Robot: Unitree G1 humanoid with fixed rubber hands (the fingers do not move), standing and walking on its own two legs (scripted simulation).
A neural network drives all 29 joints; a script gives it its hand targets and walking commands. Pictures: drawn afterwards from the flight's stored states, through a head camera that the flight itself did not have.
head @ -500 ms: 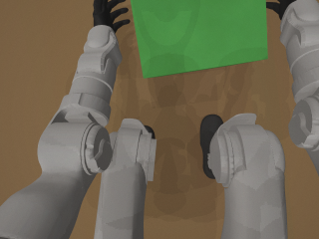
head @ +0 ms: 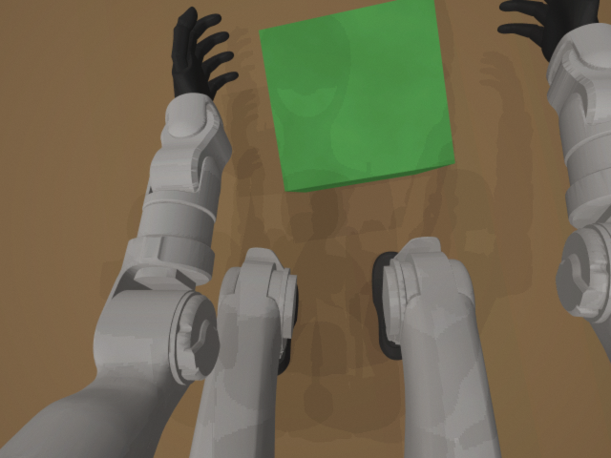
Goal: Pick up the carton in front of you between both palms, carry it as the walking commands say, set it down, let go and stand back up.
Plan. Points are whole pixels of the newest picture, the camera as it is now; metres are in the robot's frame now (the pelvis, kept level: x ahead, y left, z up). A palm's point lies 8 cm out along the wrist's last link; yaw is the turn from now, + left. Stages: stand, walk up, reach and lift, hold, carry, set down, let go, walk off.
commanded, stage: set down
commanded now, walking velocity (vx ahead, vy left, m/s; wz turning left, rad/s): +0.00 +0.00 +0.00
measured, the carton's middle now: (353, 117) +0.50 -0.07 -0.31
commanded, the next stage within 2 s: let go in 0.68 s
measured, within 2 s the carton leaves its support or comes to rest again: neither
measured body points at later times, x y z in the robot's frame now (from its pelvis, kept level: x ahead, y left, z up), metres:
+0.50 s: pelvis +0.02 -0.01 +0.13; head +0.33 -0.07 +0.45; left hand +0.52 +0.11 +0.02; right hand +0.54 -0.29 +0.01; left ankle +0.10 +0.12 -0.40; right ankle +0.12 -0.11 -0.40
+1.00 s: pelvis +0.07 -0.02 +0.25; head +0.32 -0.06 +0.62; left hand +0.46 +0.14 +0.13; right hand +0.45 -0.29 +0.13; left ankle +0.10 +0.12 -0.40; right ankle +0.12 -0.11 -0.40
